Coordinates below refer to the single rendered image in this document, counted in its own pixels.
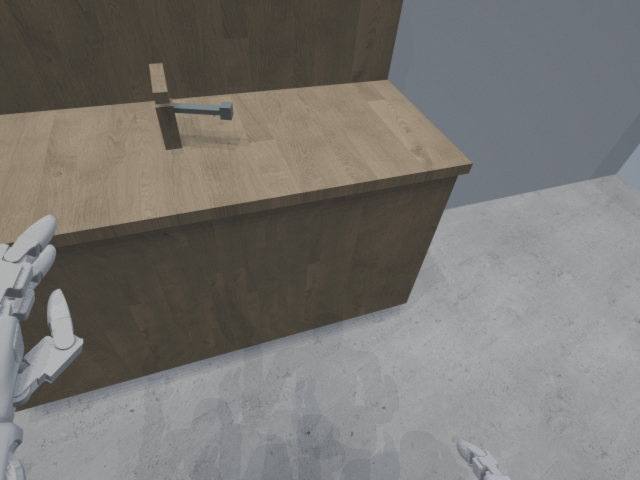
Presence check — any tap lever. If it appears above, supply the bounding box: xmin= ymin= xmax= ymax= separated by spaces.
xmin=173 ymin=101 xmax=234 ymax=120

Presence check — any robot right hand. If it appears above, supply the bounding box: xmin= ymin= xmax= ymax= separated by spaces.
xmin=457 ymin=439 xmax=511 ymax=480

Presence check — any robot left forearm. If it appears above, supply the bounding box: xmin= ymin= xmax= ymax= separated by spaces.
xmin=0 ymin=422 xmax=26 ymax=480

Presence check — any robot left hand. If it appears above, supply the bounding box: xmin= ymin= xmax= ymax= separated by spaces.
xmin=0 ymin=215 xmax=83 ymax=423

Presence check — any counter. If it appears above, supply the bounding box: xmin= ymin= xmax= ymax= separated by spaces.
xmin=0 ymin=0 xmax=473 ymax=412

